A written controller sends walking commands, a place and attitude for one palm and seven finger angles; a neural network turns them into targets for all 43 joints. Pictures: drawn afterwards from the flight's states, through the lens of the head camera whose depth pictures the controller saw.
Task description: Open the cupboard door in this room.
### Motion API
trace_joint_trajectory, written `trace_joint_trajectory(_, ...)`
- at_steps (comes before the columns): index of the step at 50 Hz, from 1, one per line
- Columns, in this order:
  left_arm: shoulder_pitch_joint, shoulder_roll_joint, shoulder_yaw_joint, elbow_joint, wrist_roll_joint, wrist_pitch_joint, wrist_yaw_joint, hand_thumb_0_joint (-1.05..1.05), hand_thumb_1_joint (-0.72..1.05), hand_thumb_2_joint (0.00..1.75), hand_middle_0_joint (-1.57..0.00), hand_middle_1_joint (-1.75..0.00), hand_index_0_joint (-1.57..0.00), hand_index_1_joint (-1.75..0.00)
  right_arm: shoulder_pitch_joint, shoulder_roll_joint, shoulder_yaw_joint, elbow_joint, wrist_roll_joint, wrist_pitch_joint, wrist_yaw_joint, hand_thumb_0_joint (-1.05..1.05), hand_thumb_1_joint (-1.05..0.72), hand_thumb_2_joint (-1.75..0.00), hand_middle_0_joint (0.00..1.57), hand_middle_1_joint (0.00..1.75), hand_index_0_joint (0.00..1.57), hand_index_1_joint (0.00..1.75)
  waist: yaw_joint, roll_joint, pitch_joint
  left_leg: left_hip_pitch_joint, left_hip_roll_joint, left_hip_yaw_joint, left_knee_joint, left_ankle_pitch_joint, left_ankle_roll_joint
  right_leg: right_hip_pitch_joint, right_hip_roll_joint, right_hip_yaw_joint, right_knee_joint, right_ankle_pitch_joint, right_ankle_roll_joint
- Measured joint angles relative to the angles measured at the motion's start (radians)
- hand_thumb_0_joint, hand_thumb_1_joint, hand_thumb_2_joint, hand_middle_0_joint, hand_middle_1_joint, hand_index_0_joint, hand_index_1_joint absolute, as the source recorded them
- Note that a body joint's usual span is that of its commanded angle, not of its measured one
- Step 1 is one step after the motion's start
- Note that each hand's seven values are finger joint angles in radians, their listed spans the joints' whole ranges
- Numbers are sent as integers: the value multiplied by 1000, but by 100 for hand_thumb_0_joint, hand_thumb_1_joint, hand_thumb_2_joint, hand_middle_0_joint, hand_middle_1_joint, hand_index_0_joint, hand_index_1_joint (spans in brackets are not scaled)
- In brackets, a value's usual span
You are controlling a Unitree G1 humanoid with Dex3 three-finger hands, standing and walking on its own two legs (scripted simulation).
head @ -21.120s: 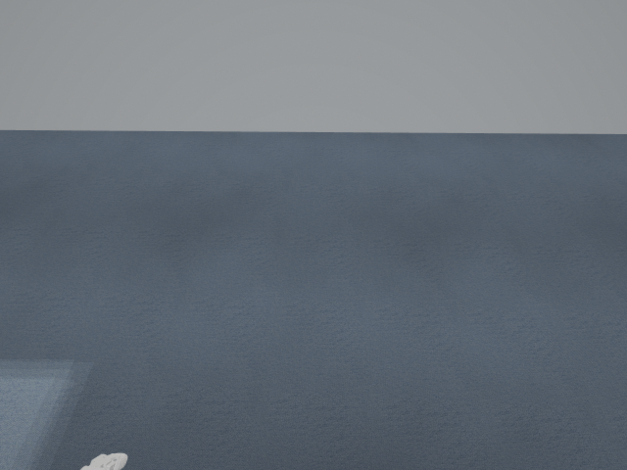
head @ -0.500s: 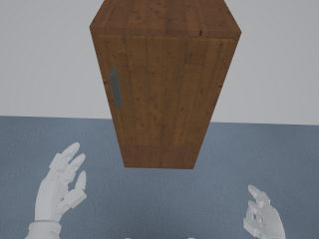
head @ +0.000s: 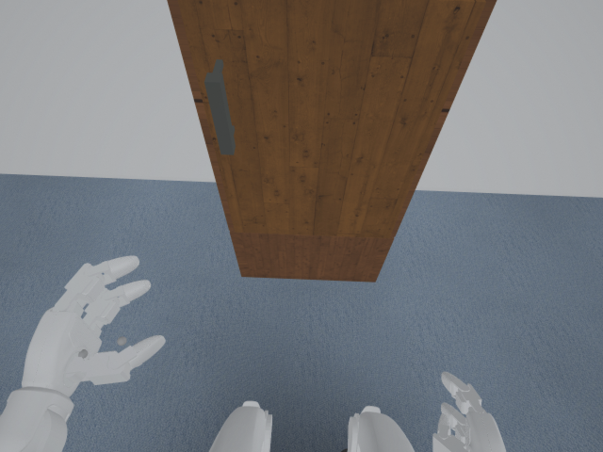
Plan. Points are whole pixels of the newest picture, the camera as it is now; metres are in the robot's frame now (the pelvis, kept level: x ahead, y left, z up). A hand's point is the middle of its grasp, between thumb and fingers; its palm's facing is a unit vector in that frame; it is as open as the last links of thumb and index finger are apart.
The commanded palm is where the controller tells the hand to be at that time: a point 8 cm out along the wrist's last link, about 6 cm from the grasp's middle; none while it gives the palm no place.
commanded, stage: raise the hand with hooked fingers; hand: left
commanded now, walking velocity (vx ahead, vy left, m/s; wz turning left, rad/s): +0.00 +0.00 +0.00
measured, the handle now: (223, 109) +0.62 +0.17 +0.07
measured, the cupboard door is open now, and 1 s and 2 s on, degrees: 0 0 0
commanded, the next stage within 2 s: move the hooked fingers beside the handle in 1.32 s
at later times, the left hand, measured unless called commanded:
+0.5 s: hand (83, 313) +0.26 +0.27 +0.06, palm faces +0.02 -1.00 -0.06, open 13.5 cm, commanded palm +0.24 +0.32 +0.07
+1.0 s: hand (80, 271) +0.31 +0.29 +0.07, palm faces +0.00 -1.00 -0.05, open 13.9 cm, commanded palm +0.28 +0.33 +0.07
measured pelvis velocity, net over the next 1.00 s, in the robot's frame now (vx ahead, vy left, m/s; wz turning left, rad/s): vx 0.02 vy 0.02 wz -0.01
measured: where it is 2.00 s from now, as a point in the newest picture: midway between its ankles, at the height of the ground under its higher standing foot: outside the picture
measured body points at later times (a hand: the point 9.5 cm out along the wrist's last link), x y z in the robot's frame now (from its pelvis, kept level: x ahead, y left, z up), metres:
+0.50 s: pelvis +0.01 +0.02 +0.01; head +0.08 +0.05 +0.46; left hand +0.25 +0.33 +0.06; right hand +0.20 -0.21 -0.05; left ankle +0.02 +0.12 -0.64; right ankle +0.04 -0.11 -0.64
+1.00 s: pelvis +0.02 +0.02 +0.02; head +0.10 +0.03 +0.46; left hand +0.30 +0.34 +0.08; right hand +0.16 -0.24 -0.06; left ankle +0.02 +0.12 -0.64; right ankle +0.04 -0.11 -0.64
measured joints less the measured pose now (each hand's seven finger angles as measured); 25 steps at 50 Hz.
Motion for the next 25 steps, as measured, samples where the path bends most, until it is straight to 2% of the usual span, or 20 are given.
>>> trace_joint_trajectory(4, 3, -1, 15, 22, 0, -40, 17, 1, 10, 56, -26, -81, -26, -82, 34, -35, -16, 2, -1, -11, -2, 1, -90, -89, 21, 30, 20, 30, -9, -4, -6, 9, -6, 14, -21, 8, 10, 6, -6, 13, -19, 10, 10)
trace_joint_trajectory(9, -10, 3, 11, 40, 4, -72, 8, 1, -2, 51, -27, -89, -27, -90, 38, -81, -35, -4, 2, -22, -9, 1, -90, -90, 21, 30, 20, 30, -11, -16, -2, 13, -14, 20, -25, 8, 22, 12, -13, 19, -26, 12, 20)
trace_joint_trajectory(14, -25, 16, 14, 43, 5, -71, 0, 0, -14, 46, -28, -96, -28, -97, 16, -95, -41, -24, 2, -23, -11, 1, -90, -90, 20, 30, 20, 30, -12, -28, 1, 26, -17, 20, -33, 9, 28, 29, -15, 19, -41, 16, 26)
trace_joint_trajectory(25, -108, 56, 44, 98, 5, -31, -26, 0, -39, 35, -30, -112, -30, -113, -20, -72, 3, -69, 0, -10, -2, 1, -90, -90, 20, 30, 20, 30, 5, -26, 2, 53, -20, 9, -56, 12, 32, 68, -15, 8, -80, 24, 32)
